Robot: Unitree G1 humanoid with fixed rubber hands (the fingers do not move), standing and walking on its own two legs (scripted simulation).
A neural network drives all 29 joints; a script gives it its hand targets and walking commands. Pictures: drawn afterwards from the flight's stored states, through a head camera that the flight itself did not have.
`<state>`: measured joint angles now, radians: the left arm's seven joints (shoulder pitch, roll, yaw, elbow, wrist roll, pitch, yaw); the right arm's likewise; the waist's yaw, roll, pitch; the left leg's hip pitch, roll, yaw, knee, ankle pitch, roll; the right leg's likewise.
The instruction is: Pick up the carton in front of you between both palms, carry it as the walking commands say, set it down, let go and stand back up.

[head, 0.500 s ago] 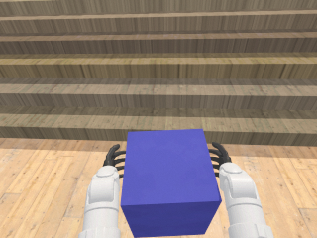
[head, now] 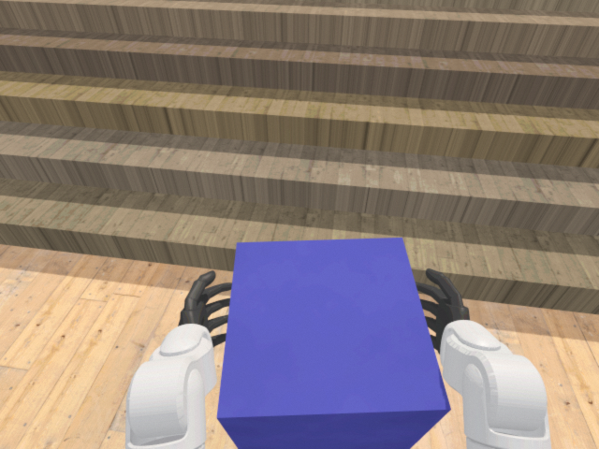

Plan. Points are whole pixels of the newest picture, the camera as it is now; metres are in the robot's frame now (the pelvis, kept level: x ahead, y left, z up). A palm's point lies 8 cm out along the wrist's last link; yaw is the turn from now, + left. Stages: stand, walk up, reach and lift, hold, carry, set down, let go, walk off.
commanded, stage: carry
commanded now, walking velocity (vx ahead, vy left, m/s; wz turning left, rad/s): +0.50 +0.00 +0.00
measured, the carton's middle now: (322, 357) +0.26 +0.00 +0.02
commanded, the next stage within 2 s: none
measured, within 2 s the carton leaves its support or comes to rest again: neither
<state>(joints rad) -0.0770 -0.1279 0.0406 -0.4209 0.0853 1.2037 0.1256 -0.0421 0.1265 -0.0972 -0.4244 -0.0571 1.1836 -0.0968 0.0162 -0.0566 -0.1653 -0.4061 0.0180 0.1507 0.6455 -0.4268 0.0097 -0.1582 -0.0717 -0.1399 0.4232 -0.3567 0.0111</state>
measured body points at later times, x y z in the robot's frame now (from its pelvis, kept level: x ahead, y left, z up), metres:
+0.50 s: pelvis +0.31 -0.03 -0.02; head +0.30 -0.03 +0.43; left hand +0.58 +0.12 +0.07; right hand +0.58 -0.18 +0.06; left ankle +0.11 +0.09 -0.66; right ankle +0.41 -0.10 -0.74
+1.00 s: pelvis +0.62 +0.00 -0.02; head +0.65 +0.01 +0.42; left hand +1.01 +0.14 +0.13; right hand +0.99 -0.17 +0.13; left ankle +0.72 +0.07 -0.74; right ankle +0.46 -0.11 -0.66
